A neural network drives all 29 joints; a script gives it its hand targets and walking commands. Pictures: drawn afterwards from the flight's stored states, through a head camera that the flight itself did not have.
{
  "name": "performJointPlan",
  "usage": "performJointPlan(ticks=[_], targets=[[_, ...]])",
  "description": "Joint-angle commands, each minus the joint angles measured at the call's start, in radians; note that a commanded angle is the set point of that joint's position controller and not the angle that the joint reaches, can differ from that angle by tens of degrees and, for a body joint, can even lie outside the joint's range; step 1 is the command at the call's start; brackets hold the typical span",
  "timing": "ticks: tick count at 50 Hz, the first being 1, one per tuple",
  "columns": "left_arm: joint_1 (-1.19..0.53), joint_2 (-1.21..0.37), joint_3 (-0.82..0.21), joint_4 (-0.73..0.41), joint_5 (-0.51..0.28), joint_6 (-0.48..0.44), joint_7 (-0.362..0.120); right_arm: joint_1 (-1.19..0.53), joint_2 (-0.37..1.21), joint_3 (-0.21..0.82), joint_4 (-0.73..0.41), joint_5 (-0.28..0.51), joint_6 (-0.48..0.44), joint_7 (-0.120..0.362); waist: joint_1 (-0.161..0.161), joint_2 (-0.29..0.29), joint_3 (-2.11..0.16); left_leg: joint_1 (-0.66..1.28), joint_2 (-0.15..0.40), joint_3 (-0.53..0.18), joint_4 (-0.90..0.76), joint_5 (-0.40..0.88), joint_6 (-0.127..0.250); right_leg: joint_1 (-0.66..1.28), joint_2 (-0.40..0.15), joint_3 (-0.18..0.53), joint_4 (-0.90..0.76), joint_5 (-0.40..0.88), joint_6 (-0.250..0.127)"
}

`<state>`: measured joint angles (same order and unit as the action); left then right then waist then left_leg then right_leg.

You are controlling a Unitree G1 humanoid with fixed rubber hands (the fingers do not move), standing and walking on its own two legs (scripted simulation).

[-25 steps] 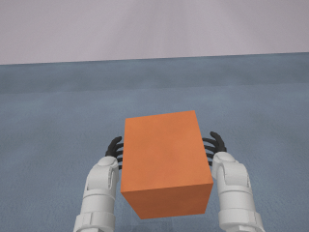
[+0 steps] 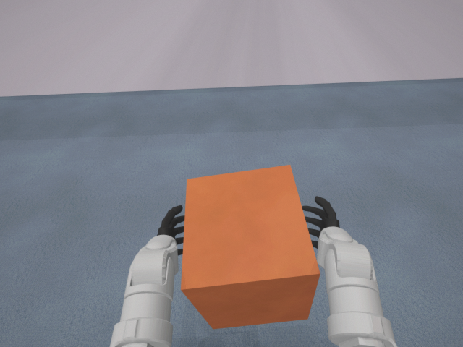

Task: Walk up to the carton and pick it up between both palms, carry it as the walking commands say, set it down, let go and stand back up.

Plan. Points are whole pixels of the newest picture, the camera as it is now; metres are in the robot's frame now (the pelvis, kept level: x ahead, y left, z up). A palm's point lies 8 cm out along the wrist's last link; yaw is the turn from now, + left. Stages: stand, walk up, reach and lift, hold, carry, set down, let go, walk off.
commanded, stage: hold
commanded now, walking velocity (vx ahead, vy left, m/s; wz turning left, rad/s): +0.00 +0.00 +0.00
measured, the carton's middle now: (249, 251) +0.33 +0.00 -0.01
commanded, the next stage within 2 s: carry in 0.38 s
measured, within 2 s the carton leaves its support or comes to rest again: neither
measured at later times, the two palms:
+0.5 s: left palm (163, 235) +0.30 +0.16 +0.07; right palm (328, 233) +0.30 -0.13 +0.08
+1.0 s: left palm (169, 236) +0.29 +0.14 +0.09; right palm (345, 289) +0.21 -0.13 +0.07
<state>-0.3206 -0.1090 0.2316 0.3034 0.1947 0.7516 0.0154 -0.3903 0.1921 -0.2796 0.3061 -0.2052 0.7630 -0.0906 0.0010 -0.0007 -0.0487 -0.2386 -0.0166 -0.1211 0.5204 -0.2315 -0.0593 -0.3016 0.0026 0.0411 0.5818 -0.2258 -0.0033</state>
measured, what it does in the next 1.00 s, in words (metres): steps on the spot, turning right: right foot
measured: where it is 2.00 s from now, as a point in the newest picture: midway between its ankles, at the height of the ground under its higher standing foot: outside the picture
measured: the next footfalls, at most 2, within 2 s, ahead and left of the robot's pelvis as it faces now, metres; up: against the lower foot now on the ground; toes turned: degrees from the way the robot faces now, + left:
right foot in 0.94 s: +0.02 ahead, -0.03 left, +0.00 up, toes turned -16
left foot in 1.20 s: +0.13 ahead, +0.23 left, +0.00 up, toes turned -24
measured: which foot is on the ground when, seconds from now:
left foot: down 0.00-0.94, up 0.96-1.00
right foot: down 0.00-0.62, up 0.64-0.92, down 0.94-1.00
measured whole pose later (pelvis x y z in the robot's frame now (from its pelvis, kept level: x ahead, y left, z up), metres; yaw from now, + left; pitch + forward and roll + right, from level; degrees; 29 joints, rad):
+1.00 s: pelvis +0.00 +0.10 -0.03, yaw -18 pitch +0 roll +1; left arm -0.21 -0.14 0.07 -0.32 0.08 1.24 0.15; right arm -0.22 0.14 -0.16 -0.31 -0.08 1.22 -0.12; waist 0.01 0.02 -0.08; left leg -0.42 0.01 0.17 0.96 -0.50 0.03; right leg -0.42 0.00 0.04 0.85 -0.42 -0.01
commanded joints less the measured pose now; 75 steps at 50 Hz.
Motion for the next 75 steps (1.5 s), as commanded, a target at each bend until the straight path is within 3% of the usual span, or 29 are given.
performJointPlan(ticks=[1,18,19,21,23,27,29,30,31,32,35,37,43,45,46,47,48,49,52,57,59,60,61,62,63,65,68,72,75], targets=[[-0.648,-0.986,-0.619,-0.181,-0.259,-0.028,-0.297,-0.372,1.052,0.675,0.026,0.218,0.01,0.336,-0.018,-0.01,-0.31,0.068,-0.109,0.102,-0.113,0.059,0.064,0.326,0.068,0.055,-0.217,0.071,0.044],[-0.641,-0.985,-0.618,-0.174,-0.26,-0.03,-0.3,-0.402,1.047,0.69,-0.008,0.222,0.004,0.335,-0.011,-0.032,-0.313,0.07,-0.108,0.101,-0.108,0.051,0.067,0.332,0.065,0.058,-0.217,0.064,0.049],[-0.693,-0.969,-0.667,-0.263,-0.309,-0.023,-0.263,-0.449,0.964,0.704,-0.137,0.262,0.005,0.322,0.016,-0.12,-0.482,-0.117,0.058,0.074,0.154,0.106,0.033,0.388,-0.218,0.192,-0.129,0.304,-0.026],[-0.754,-0.971,-0.69,-0.323,-0.323,0.001,-0.234,-0.473,0.971,0.751,-0.158,0.31,0.036,0.298,0.006,-0.218,-0.444,-0.296,0.002,0.101,0.309,-0.277,0.011,0.335,-0.372,0.422,-0.157,0.248,-0.127],[-0.666,-0.965,-0.693,-0.335,-0.313,0.058,-0.195,-0.435,0.952,0.767,-0.2,0.332,0.08,0.273,-0.006,-0.173,-0.378,-0.242,0.035,0.058,0.325,-0.251,0.023,0.147,-0.383,0.491,-0.222,-0.043,-0.151],[-0.586,-0.979,-0.735,-0.502,-0.348,0.188,-0.122,-0.475,0.948,0.818,-0.418,0.415,0.194,0.211,-0.006,-0.222,-0.321,-0.079,0.033,0.071,0.177,-0.188,0.038,-0.062,-0.298,0.418,-0.24,-0.103,-0.095],[-0.523,-0.944,-0.735,-0.571,-0.35,0.253,-0.075,-0.408,0.913,0.81,-0.471,0.437,0.26,0.183,-0.025,-0.146,-0.377,0.157,0.057,0.032,-0.033,-0.164,0.08,-0.198,-0.215,0.297,-0.117,-0.024,-0.032],[-0.422,-0.925,-0.721,-0.57,-0.344,0.288,-0.055,-0.314,0.885,0.788,-0.468,0.424,0.292,0.168,-0.007,0.096,-0.395,0.25,0.142,-0.061,-0.199,-0.298,0.112,-0.301,-0.079,0.155,0.054,-0.166,0.015],[-0.408,-0.916,-0.722,-0.614,-0.369,0.315,-0.038,-0.262,0.874,0.761,-0.469,0.422,0.318,0.154,0.011,0.392,-0.393,0.283,0.405,-0.271,-0.21,-0.041,0.193,-0.471,0.082,-0.073,0.334,-0.389,0.053],[-0.443,-0.891,-0.741,-0.646,-0.397,0.344,-0.025,-0.212,0.865,0.735,-0.481,0.417,0.337,0.132,-0.005,0.324,-0.314,0.137,0.456,-0.202,-0.165,0.065,0.265,-0.454,0.0,-0.138,0.519,-0.422,0.05],[-0.51,-0.91,-0.806,-0.806,-0.484,0.384,-0.003,-0.124,0.88,0.705,-0.575,0.4,0.372,0.093,0.003,0.149,-0.281,0.126,0.308,0.059,-0.072,0.456,0.231,-0.378,-0.024,-0.132,0.579,-0.302,0.026],[-0.432,-0.901,-0.81,-0.848,-0.492,0.416,0.015,-0.071,0.862,0.679,-0.622,0.407,0.394,0.073,0.009,0.216,-0.34,0.24,0.296,0.168,0.009,0.654,0.225,-0.404,-0.022,-0.155,0.574,-0.294,0.039],[-0.326,-0.836,-0.763,-0.809,-0.492,0.491,0.02,-0.001,0.781,0.664,-0.651,0.353,0.453,0.015,0.004,0.21,-0.347,0.086,0.283,0.229,0.09,0.511,0.235,-0.105,-0.032,-0.179,0.22,-0.232,0.022],[-0.284,-0.835,-0.718,-0.786,-0.48,0.498,0.015,-0.04,0.803,0.693,-0.637,0.372,0.472,0.004,0.053,0.008,-0.365,-0.134,0.218,0.266,0.278,0.254,0.151,0.151,-0.082,0.022,-0.106,-0.063,-0.032],[-0.273,-0.817,-0.698,-0.78,-0.477,0.493,0.014,-0.034,0.804,0.71,-0.642,0.37,0.475,0.001,0.038,-0.191,-0.352,-0.394,0.12,0.286,0.347,-0.146,0.088,0.293,-0.25,0.377,-0.141,-0.038,-0.095],[-0.261,-0.808,-0.668,-0.757,-0.46,0.491,0.012,-0.065,0.823,0.736,-0.664,0.382,0.479,0.007,0.016,-0.402,-0.319,-0.621,0.012,0.172,0.555,-0.397,0.027,0.341,-0.452,0.819,-0.185,0.147,-0.182],[-0.218,-0.839,-0.66,-0.74,-0.439,0.488,0.02,-0.166,0.849,0.774,-0.724,0.428,0.475,0.016,0.022,-0.298,-0.289,-0.578,-0.026,0.017,0.66,-0.419,0.027,0.242,-0.422,0.914,-0.205,0.272,-0.224],[-0.244,-0.877,-0.655,-0.791,-0.441,0.478,0.018,-0.232,0.899,0.804,-0.787,0.464,0.467,0.023,0.019,-0.208,-0.261,-0.497,0.013,-0.01,0.714,-0.327,0.025,0.151,-0.352,0.781,-0.19,0.213,-0.19],[-0.309,-0.917,-0.669,-0.855,-0.457,0.451,0.018,-0.304,0.926,0.834,-0.844,0.502,0.449,0.037,0.017,-0.194,-0.25,-0.421,0.032,0.004,0.565,-0.214,0.017,0.054,-0.28,0.628,-0.207,-0.058,-0.133],[-0.209,-0.873,-0.665,-0.828,-0.419,0.446,0.032,-0.219,0.896,0.845,-0.806,0.493,0.459,0.038,0.021,-0.311,-0.251,-0.151,0.013,0.046,0.266,-0.258,0.023,-0.162,-0.242,0.594,-0.197,-0.062,-0.112],[-0.181,-0.841,-0.656,-0.803,-0.397,0.456,0.037,-0.184,0.884,0.83,-0.758,0.479,0.47,0.039,0.017,-0.305,-0.246,0.097,0.004,0.114,0.058,-0.235,0.039,-0.344,-0.145,0.441,-0.163,-0.125,-0.05],[-0.163,-0.861,-0.661,-0.762,-0.393,0.466,0.038,-0.179,0.881,0.819,-0.735,0.465,0.475,0.037,0.029,-0.187,-0.25,0.196,0.056,0.096,-0.027,-0.195,0.046,-0.423,-0.052,0.341,-0.085,-0.345,-0.036],[-0.153,-0.871,-0.681,-0.78,-0.408,0.465,0.034,-0.151,0.866,0.812,-0.731,0.459,0.471,0.036,0.029,0.06,-0.27,0.233,0.251,-0.001,-0.156,-0.285,0.104,-0.484,0.083,0.076,0.184,-0.351,-0.002],[-0.245,-0.866,-0.722,-0.861,-0.423,0.461,0.033,-0.125,0.854,0.789,-0.732,0.463,0.463,0.044,0.022,0.292,-0.299,0.167,0.533,-0.171,-0.263,-0.234,0.226,-0.524,0.078,-0.136,0.509,-0.453,0.031],[-0.306,-0.875,-0.746,-0.864,-0.442,0.461,0.027,-0.126,0.864,0.772,-0.743,0.454,0.452,0.044,0.012,0.267,-0.276,0.101,0.537,-0.094,-0.246,-0.182,0.259,-0.488,-0.002,-0.118,0.655,-0.414,0.036],[-0.403,-0.915,-0.808,-0.928,-0.504,0.445,0.012,-0.116,0.888,0.771,-0.773,0.428,0.431,0.045,0.012,0.117,-0.216,0.019,0.428,0.072,-0.218,-0.059,0.212,-0.417,-0.037,-0.095,0.753,-0.31,0.032],[-0.365,-0.915,-0.823,-0.922,-0.524,0.439,0.015,-0.08,0.865,0.731,-0.757,0.42,0.417,0.04,0.017,0.14,-0.269,0.191,0.389,0.261,-0.082,0.3,0.194,-0.457,-0.061,-0.126,0.769,-0.259,0.049],[-0.278,-0.871,-0.798,-0.871,-0.495,0.456,0.023,-0.028,0.804,0.708,-0.752,0.39,0.426,0.031,0.006,0.183,-0.295,0.293,0.409,0.31,-0.004,0.513,0.231,-0.42,-0.067,-0.185,0.584,-0.302,0.055],[-0.229,-0.858,-0.767,-0.853,-0.484,0.46,0.016,-0.028,0.819,0.737,-0.762,0.397,0.434,0.028,-0.002,0.135,-0.327,0.28,0.437,0.339,0.045,0.631,0.25,-0.319,-0.072,-0.198,0.404,-0.304,0.024]])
